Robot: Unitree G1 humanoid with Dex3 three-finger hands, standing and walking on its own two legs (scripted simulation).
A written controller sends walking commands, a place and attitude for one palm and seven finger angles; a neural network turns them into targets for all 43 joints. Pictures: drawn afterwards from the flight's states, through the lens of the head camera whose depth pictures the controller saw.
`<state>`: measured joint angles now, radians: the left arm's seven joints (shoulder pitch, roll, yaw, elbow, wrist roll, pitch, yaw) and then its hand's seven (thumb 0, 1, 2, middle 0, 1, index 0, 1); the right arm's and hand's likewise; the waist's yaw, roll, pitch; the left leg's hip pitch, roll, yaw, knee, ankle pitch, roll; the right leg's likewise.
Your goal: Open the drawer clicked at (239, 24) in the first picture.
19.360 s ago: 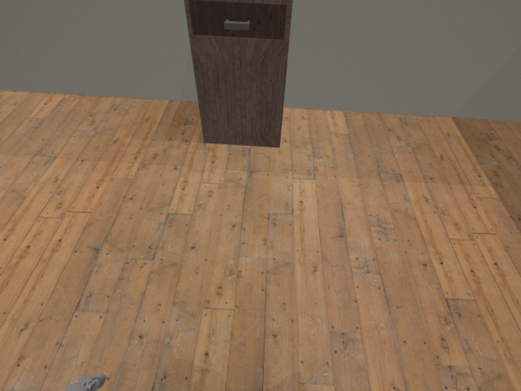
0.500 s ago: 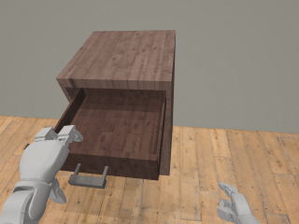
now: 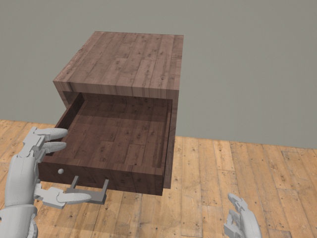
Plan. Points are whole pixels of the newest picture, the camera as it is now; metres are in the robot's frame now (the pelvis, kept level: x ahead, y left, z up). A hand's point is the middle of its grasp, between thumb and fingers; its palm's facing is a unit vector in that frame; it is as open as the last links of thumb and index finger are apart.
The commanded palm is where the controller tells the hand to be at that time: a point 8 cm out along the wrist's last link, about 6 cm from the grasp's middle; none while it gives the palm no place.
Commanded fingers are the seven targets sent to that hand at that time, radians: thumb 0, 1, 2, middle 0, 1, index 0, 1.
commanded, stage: draw the hand back to the body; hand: left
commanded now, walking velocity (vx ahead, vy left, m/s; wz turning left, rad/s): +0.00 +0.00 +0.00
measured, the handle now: (88, 188) +0.25 +0.24 -0.06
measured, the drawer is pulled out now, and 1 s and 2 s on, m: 0.30 0.30 0.30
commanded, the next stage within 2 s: step back with the hand held close in 0.78 s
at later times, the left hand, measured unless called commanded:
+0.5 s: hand (45, 175) +0.18 +0.23 +0.16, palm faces +0.39 -0.82 -0.41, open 9.3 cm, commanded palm +0.13 +0.27 +0.17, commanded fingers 0.00 0.80 0.86 -0.21 -0.37 -0.21 -0.37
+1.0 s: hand (41, 176) +0.17 +0.23 +0.17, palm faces +0.41 -0.80 -0.44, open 7.4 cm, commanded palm +0.11 +0.27 +0.17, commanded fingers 0.00 0.90 0.90 -0.20 -0.30 -0.20 -0.30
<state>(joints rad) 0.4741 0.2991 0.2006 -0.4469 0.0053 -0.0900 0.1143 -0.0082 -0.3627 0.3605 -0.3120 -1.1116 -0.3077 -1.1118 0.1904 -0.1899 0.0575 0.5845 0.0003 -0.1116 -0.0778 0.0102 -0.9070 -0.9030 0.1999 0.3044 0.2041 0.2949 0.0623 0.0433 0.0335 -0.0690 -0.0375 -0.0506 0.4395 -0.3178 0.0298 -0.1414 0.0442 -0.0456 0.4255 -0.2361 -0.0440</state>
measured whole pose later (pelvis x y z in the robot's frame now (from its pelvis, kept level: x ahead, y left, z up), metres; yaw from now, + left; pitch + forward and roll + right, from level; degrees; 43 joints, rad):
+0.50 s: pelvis +0.00 -0.01 +0.00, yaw +0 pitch -2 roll -1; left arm 0.55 0.32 0.29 -0.47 -0.06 -0.14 0.11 0.00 0.45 0.71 -0.25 -0.58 -0.24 -0.58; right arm 0.17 -0.21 0.01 0.63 0.02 -0.14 -0.07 0.01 -0.91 -0.90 0.20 0.30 0.20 0.30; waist 0.05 0.07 0.01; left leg -0.08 -0.03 -0.06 0.43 -0.30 0.02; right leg -0.15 0.05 -0.05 0.41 -0.22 -0.05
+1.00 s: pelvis -0.02 -0.01 +0.00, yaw +2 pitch +0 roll -1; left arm 0.55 0.33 0.35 -0.48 -0.05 -0.20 0.10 0.01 0.88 0.90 -0.22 -0.30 -0.21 -0.30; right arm 0.18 -0.21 0.01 0.61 0.02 -0.12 -0.06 0.01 -0.91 -0.90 0.20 0.30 0.21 0.30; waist 0.02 0.07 0.01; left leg -0.17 -0.02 -0.09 0.48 -0.30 0.01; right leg -0.20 0.06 -0.09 0.40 -0.20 -0.07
